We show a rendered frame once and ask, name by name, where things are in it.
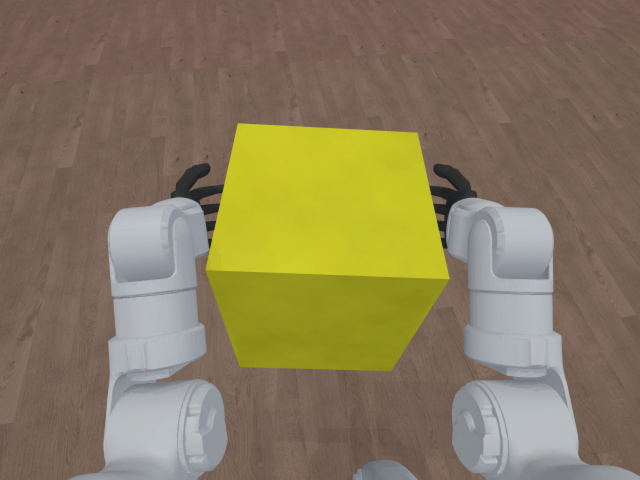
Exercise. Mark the carton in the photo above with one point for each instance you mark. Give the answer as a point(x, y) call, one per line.
point(326, 252)

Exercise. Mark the right robot forearm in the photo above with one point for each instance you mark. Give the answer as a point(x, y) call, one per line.
point(509, 252)

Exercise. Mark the robot left upper arm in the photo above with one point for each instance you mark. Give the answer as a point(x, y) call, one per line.
point(171, 430)

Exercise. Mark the robot left hand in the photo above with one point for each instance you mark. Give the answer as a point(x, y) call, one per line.
point(186, 182)

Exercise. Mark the robot right upper arm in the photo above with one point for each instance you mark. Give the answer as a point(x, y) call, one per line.
point(520, 430)

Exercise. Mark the left robot forearm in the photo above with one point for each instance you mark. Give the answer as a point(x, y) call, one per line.
point(152, 252)

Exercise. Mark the right robot thigh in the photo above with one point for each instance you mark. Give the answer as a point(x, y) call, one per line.
point(383, 470)

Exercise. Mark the robot right hand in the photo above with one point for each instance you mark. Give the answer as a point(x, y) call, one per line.
point(460, 183)

